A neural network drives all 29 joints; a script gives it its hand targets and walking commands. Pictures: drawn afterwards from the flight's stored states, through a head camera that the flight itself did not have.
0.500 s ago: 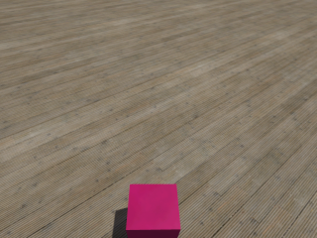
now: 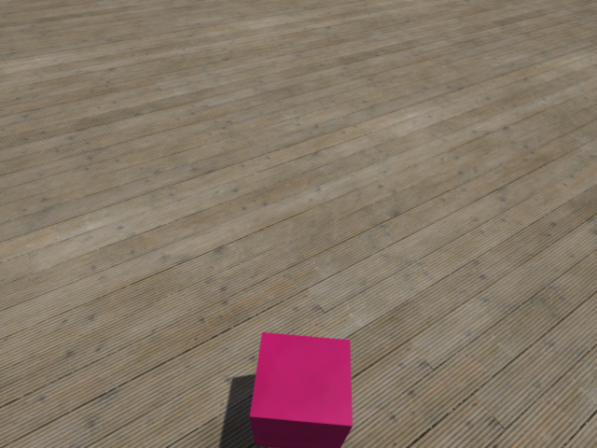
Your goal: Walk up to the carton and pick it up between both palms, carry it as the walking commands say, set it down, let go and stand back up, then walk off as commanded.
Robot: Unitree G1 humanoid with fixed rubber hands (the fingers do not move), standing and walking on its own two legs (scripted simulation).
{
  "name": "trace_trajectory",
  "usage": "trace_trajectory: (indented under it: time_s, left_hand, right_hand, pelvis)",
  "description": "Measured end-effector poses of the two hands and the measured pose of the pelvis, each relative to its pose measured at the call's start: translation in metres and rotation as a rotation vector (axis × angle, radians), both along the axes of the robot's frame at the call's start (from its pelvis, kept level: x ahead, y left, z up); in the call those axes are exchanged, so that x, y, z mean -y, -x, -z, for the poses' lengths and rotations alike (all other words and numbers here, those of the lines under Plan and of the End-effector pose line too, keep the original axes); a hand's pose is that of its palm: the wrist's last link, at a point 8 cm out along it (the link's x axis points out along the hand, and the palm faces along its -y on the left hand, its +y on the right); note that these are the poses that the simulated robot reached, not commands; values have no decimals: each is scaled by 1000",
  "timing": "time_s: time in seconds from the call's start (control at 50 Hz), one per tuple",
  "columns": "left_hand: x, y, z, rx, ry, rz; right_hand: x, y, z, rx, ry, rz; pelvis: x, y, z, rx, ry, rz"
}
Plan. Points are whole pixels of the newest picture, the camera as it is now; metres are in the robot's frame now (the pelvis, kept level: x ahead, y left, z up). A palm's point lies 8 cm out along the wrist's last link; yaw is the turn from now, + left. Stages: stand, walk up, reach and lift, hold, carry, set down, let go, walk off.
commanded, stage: stand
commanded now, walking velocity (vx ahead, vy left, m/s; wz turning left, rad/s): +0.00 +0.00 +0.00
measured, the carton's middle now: (301, 394) +0.41 -0.01 -0.63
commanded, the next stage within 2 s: walk off in 0.26 s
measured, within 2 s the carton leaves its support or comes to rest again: neither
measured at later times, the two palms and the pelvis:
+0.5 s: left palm out of the picture +0.01 +0.23 -0.14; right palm out of the picture +0.04 -0.26 -0.14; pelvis +0.02 -0.01 +0.00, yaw +1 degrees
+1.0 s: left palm out of the picture -0.01 +0.11 -0.13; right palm out of the picture +0.14 -0.42 -0.14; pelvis +0.03 -0.15 +0.00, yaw +20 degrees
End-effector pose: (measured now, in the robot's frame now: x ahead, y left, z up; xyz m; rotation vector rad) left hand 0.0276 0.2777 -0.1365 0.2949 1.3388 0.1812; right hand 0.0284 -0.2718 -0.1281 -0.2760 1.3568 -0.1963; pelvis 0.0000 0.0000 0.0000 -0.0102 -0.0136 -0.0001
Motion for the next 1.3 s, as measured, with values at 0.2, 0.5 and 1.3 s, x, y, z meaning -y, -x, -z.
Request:
trace_trajectory:
  time_s: [0.2,0.5,1.3]
  left_hand:
    - [13,30,1,-72,20,-52]
    - [48,21,7,-81,76,-62]
    - [263,102,31,-103,114,-581]
  right_hand:
    - [-10,-17,3,2,-24,-22]
    - [-15,-10,8,-35,-53,-5]
    - [88,-215,12,103,-47,-555]
  pelvis:
    - [4,-7,-2,-5,-8,-12]
    - [13,-21,-3,2,-12,-17]
    - [194,-59,16,-36,16,-555]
